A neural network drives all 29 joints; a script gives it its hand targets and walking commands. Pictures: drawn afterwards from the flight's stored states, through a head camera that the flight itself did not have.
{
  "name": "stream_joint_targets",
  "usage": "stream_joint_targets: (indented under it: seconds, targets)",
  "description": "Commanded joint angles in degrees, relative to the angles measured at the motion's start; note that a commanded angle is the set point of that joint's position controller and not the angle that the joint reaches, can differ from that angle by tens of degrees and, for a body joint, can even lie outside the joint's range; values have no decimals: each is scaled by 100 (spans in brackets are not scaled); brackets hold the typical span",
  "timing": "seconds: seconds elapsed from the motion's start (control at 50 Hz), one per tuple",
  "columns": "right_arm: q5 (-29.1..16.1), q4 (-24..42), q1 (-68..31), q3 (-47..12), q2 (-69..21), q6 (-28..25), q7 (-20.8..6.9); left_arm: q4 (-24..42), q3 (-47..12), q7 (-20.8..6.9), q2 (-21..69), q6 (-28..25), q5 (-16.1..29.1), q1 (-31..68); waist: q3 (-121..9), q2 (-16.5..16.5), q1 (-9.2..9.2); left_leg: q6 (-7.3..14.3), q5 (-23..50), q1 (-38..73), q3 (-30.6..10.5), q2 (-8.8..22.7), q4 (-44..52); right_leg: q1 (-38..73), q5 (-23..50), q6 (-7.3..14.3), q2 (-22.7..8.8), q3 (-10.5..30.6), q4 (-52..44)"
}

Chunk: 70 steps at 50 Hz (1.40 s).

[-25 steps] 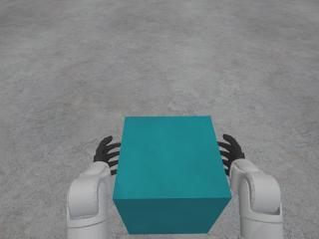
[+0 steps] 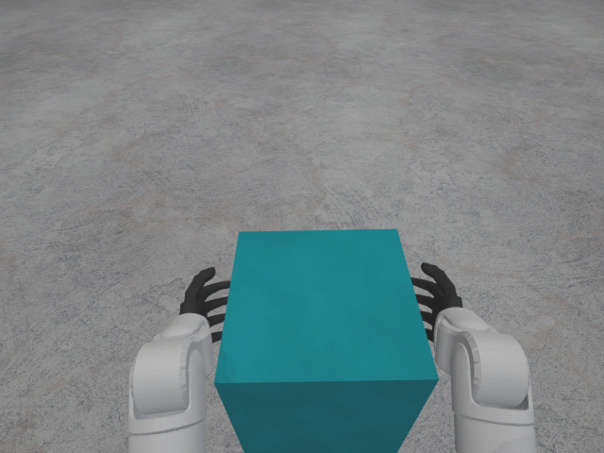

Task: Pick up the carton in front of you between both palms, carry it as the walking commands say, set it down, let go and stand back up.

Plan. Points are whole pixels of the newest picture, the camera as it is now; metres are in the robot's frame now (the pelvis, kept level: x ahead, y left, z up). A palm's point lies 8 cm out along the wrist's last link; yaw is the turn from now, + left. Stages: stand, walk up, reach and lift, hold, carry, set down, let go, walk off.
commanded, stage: carry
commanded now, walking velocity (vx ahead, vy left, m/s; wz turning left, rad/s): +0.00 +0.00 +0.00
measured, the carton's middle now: (319, 346) +0.27 +0.00 +0.02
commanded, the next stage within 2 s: hold in 1.36 s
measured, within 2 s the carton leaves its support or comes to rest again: neither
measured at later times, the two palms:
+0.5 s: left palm (195, 367) +0.22 +0.15 +0.07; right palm (454, 362) +0.22 -0.15 +0.07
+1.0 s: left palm (204, 363) +0.24 +0.15 +0.04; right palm (443, 357) +0.24 -0.15 +0.04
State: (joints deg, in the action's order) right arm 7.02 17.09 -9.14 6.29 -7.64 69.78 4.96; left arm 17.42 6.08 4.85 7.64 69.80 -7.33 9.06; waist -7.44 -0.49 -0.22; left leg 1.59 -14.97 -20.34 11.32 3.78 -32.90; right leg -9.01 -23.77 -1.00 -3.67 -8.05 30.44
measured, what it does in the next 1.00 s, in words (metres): shifts its weight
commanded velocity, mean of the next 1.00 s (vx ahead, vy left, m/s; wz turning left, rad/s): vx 0.00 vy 0.00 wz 0.00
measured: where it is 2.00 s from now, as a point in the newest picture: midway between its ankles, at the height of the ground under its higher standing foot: outside the picture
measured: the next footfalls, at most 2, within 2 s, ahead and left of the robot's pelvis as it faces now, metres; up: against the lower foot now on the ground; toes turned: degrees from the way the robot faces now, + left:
none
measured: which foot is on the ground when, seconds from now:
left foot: down 0.00-1.00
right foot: down 0.00-1.00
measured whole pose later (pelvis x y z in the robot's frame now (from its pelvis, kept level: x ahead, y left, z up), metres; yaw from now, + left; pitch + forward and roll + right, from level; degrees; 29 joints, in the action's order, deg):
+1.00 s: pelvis -0.05 +0.00 +0.00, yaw +0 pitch +2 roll +0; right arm 14.2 -12.1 -13.5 11.4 -8.4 39.1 0.8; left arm -11.3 10.9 1.0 8.4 39.5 -14.5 13.4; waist -5.0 -0.3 -0.1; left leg 1.8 -8.2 -22.5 10.7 4.5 -29.0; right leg -13.1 -19.5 0.2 -2.7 -8.4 30.8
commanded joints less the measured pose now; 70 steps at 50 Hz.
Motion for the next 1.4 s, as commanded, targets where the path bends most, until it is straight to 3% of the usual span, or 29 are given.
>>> stream_joint_targets:
  seconds: [0.0, 0.16, 0.28, 0.56, 0.78, 0.86, 1.04, 1.34, 1.36, 1.38]
  targets:
    - [-2397, 310, -2675, -4067, -5140, 9, -1520, 249, -4039, -1495, 5156, 17, 2364, 2629, -1150, 22, 12, 27, 2504, 1098, -627, 611, 235, -146, 2454, 90, -575, 370, -393]
    - [-2313, 77, -2651, -4046, -5190, -15, -1547, 14, -4042, -1523, 5219, -8, 2304, 2624, -876, 32, 15, 14, 1746, 987, -693, 609, 518, -392, 1572, 156, -553, 443, -640]
    - [-2151, -192, -2622, -4081, -5248, -316, -1583, -276, -4067, -1548, 5272, -314, 2133, 2587, -780, 39, 15, 15, 1405, 942, -733, 613, 657, -516, 1159, 188, -538, 490, -745]
    - [-1454, -905, -2351, -3565, -4751, -1553, -1568, -905, -3563, -1498, 4780, -1516, 1431, 2261, -891, 79, -14, 13, 1321, 911, -780, 616, 722, -571, 1006, 216, -504, 516, -706]
    - [-583, -2396, -2812, -2445, -4676, -2943, -1584, -2362, -2498, -1537, 4724, -2908, 583, 2784, -928, 82, 4, -10, 1079, 873, -795, 621, 783, -664, 893, 235, -495, 543, -705]
    - [-495, -2715, -3036, -2366, -4969, -3319, -1649, -2700, -2430, -1600, 5019, -3283, 499, 3007, -1073, 91, 2, -4, 1210, 937, -798, 631, 748, -628, 965, 242, -483, 536, -646]
    - [-794, -2272, -2715, -2858, -5134, -3034, -1650, -2271, -2907, -1607, 5161, -3004, 795, 2672, -1308, 101, 11, 21, 1836, 1043, -763, 653, 564, -465, 1437, 217, -478, 507, -462]
    - [-776, -2220, -2759, -2832, -5020, -2964, -1630, -2245, -2835, -1593, 5050, -2940, 772, 2706, -1143, 58, 14, -24, 1602, 952, -729, 627, 581, -540, 1418, 248, -493, 525, -548]
    - [-676, -2404, -2347, -2649, -5190, -2986, -1677, -2076, -2756, -1618, 5103, -2917, 797, 2214, -369, -500, 107, 32, 2463, 2945, -1479, -932, 623, -1027, 2562, 265, 704, 1379, -1141]
    - [-566, -2229, -2343, -2593, -4969, -3114, -1628, -1908, -2713, -1593, 4892, -2988, 750, 2295, -672, -371, 21, 61, 2522, 3262, -1606, -840, 675, -878, 2788, 330, 601, 1474, -1103]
